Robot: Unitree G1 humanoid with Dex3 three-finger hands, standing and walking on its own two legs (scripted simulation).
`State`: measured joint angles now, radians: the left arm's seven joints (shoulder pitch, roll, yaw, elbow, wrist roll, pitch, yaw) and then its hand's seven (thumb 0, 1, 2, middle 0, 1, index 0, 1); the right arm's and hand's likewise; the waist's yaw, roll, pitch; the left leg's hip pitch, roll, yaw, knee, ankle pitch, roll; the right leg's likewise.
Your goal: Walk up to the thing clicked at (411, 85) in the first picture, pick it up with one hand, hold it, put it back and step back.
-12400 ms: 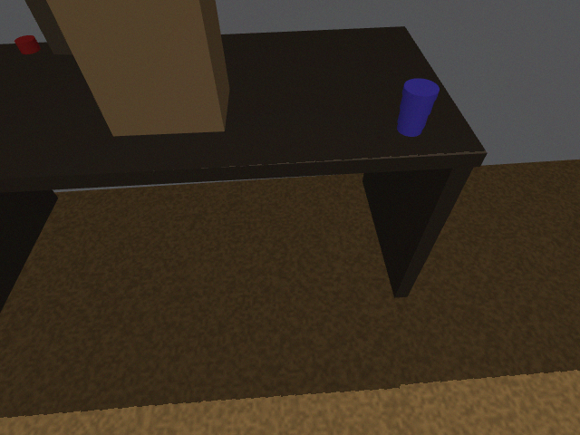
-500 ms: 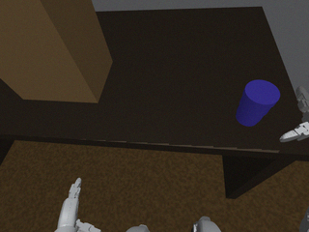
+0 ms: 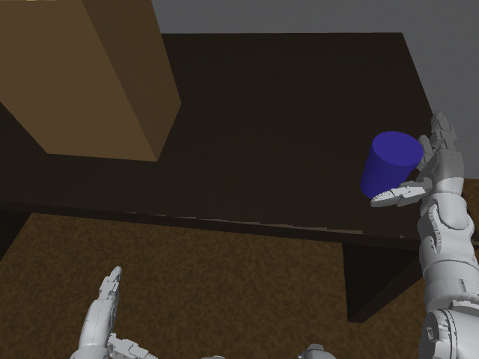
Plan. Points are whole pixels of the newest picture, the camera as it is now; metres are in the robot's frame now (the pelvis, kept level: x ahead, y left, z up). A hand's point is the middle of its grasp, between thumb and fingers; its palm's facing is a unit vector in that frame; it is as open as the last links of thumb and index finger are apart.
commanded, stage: rest palm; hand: right
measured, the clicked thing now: (386, 169) +0.43 -0.20 +0.06
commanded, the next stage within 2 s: close in 0.26 s
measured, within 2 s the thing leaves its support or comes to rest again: leaves its support in 1.26 s
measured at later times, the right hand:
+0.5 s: hand (388, 168) +0.43 -0.20 +0.06, palm faces +0.21 +0.98 +0.01, open 17.1 cm
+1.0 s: hand (391, 158) +0.44 -0.20 +0.07, palm faces +0.21 +0.98 +0.04, open 11.0 cm
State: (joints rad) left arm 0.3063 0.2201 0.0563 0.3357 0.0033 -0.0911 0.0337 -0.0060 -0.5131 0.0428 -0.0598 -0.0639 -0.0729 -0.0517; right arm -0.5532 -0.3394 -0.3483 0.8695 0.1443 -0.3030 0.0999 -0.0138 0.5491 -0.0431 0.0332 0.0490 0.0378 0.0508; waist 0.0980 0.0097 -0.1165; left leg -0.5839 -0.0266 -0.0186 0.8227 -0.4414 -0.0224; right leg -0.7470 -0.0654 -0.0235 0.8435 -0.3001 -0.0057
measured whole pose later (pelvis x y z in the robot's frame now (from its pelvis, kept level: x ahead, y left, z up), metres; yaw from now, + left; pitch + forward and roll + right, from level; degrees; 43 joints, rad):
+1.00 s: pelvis +0.01 +0.00 +0.00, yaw +0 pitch +12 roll +2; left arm 0.34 0.24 0.07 0.23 0.00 -0.02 0.00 -0.01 -0.54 0.07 -0.05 -0.06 -0.06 -0.06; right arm -0.55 -0.31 -0.35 0.86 0.13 -0.32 0.04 -0.01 0.27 -0.38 0.90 0.64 0.81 0.60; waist 0.10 0.00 -0.12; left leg -0.58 -0.02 -0.03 0.83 -0.46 -0.02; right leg -0.74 -0.06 -0.03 0.84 -0.32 -0.01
